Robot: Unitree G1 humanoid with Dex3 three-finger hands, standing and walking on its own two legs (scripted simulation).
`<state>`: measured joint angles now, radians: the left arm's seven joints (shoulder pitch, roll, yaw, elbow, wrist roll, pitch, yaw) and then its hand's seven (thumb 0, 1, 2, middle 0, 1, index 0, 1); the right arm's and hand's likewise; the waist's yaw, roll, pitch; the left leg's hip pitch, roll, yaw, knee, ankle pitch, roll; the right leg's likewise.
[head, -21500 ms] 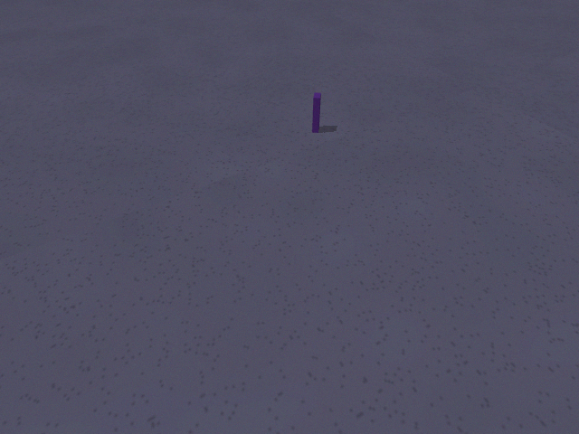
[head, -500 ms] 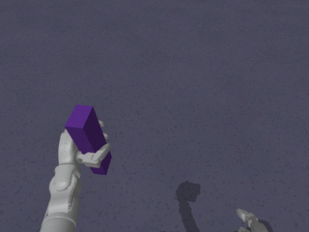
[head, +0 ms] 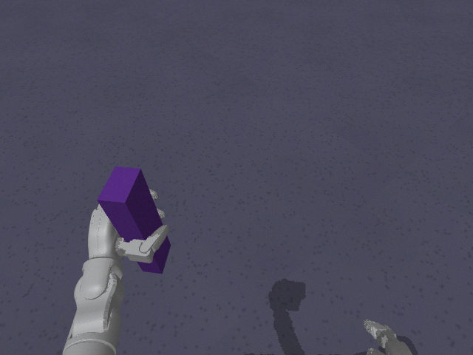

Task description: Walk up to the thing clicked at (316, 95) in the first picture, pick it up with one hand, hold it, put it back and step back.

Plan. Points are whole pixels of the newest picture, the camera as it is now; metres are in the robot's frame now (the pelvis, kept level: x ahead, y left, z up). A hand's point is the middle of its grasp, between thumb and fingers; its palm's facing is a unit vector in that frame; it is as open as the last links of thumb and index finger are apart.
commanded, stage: hold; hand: left
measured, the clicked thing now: (142, 227) +0.33 +0.18 +0.04
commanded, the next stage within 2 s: crouch in 0.40 s
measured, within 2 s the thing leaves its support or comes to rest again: neither
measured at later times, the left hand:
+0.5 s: hand (143, 220) +0.33 +0.17 +0.06, palm faces +0.09 -1.00 +0.00, open 8.6 cm
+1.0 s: hand (152, 250) +0.35 +0.19 -0.08, palm faces +0.16 -0.99 +0.00, open 8.6 cm
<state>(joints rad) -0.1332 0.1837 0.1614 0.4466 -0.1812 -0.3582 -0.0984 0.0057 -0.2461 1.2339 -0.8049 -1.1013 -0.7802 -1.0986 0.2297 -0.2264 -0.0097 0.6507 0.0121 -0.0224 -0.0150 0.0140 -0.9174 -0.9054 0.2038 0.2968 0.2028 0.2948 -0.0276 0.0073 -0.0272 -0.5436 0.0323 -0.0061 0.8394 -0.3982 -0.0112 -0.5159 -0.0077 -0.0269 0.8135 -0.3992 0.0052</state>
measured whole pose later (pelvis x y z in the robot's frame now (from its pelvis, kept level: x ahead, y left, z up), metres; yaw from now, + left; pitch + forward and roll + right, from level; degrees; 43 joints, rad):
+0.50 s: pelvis +0.00 +0.00 +0.00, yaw +0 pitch +6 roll -1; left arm -0.15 0.19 0.16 0.45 -0.18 -0.35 -0.08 0.01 -0.25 1.22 -0.81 -1.10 -0.78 -1.10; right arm 0.23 -0.22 0.00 0.66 0.01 -0.02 -0.02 0.01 -0.91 -0.90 0.20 0.30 0.20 0.29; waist -0.03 0.01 -0.03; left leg -0.54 0.03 -0.01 0.84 -0.40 -0.01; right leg -0.51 -0.01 -0.03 0.81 -0.40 0.01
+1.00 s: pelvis -0.02 +0.00 -0.08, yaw +0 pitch +21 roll -2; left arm -0.31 0.21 0.26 0.78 -0.15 -0.65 -0.08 0.00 -0.25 1.24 -0.81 -1.10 -0.78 -1.09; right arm 0.20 -0.25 -0.02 0.67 -0.04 -0.07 0.04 0.01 -0.90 -0.91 0.20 0.30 0.20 0.29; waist -0.06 -0.01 -0.13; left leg -1.10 0.03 -0.03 1.27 -0.53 -0.01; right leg -1.06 -0.01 -0.04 1.24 -0.54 0.00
